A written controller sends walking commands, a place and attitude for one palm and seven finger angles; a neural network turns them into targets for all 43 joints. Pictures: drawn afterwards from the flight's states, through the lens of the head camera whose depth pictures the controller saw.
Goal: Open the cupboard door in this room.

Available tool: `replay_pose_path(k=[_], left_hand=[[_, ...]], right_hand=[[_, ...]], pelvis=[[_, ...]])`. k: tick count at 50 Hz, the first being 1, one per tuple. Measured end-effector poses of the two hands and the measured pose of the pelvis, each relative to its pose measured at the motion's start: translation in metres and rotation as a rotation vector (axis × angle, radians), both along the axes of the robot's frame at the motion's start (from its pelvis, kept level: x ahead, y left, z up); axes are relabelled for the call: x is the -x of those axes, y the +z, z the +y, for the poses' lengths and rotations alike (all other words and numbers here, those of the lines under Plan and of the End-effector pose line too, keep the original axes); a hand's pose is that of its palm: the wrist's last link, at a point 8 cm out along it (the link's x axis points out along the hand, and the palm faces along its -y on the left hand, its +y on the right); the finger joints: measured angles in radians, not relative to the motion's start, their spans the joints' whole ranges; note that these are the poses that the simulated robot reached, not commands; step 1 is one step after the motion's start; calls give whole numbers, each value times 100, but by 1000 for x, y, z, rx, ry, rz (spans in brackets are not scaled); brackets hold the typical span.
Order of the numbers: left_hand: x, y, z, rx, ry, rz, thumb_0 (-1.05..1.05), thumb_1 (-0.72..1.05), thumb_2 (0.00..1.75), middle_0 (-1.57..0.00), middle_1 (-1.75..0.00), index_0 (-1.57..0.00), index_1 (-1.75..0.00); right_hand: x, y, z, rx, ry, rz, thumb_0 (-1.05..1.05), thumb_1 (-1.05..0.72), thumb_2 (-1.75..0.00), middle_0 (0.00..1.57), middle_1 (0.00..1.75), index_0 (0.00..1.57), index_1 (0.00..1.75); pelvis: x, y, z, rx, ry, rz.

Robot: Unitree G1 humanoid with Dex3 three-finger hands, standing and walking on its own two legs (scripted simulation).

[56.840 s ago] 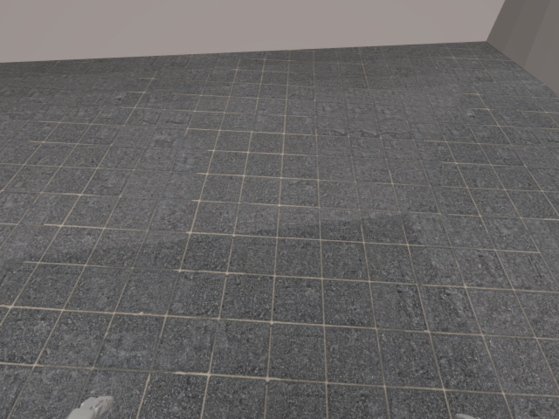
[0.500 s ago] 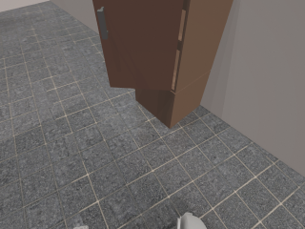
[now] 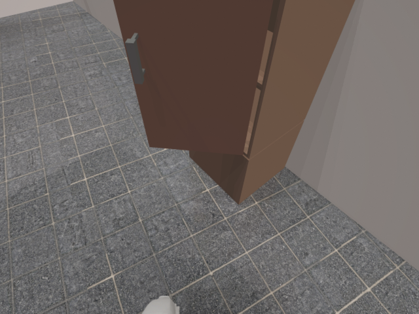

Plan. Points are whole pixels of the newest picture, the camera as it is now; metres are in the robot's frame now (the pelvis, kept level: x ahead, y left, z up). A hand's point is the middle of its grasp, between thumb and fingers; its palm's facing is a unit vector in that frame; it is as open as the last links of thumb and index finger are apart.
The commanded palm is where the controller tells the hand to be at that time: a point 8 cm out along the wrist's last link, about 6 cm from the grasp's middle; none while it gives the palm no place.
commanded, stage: take the last steps up to it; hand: left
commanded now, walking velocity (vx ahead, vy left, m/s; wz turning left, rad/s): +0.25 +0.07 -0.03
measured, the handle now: (137, 58) +0.74 +0.26 +0.08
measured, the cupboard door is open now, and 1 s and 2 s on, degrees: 44 44 44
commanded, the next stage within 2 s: come to a stop and stand still in 0.22 s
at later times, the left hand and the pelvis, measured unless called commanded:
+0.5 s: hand (122, 269) +0.23 +0.23 -0.18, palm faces -0.03 -0.97 -0.24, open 7.3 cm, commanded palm none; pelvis +0.16 +0.04 -0.01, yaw -4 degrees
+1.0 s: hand (116, 283) +0.20 +0.23 -0.18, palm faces +0.00 -0.97 -0.24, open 7.4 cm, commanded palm none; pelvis +0.14 +0.04 -0.01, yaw -3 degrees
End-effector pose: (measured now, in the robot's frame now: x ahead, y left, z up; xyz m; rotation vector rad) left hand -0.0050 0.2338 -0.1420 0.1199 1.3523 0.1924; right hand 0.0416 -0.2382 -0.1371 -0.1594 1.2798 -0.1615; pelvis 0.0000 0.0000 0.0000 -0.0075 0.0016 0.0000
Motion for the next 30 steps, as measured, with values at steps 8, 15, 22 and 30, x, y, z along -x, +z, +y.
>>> replay_pose_path(k=[8, 15, 22, 30], left_hand=[[-15, -26, 27, 66, 41, 159, 0, 91, 90, -20, -30, -19, -30], [-117, -11, 43, 49, -38, 33, 0, 91, 90, -20, -30, -19, -30], [-209, 2, 49, -27, -100, -85, 1, 93, 90, -20, -30, -19, -30], [-254, -4, 26, -34, -152, -95, 0, 92, 90, -20, -30, -19, -30]], right_hand=[[-119, 3, 39, 50, 78, -155, 1, -92, -90, 20, 30, 20, 30], [-117, 5, 61, 32, -6, -87, -1, -95, -90, 21, 30, 20, 30], [-91, -12, 62, -17, -63, 89, 0, -94, -90, 21, 30, 20, 30], [-92, -29, 60, -63, -141, 193, 1, -92, -90, 20, 30, 20, 30]], pelvis=[[-68, -16, 43, -6, -21, -13], [-106, -2, 55, -12, -46, -11], [-143, -4, 47, -32, -52, -13], [-167, -13, 35, -14, -38, 1]])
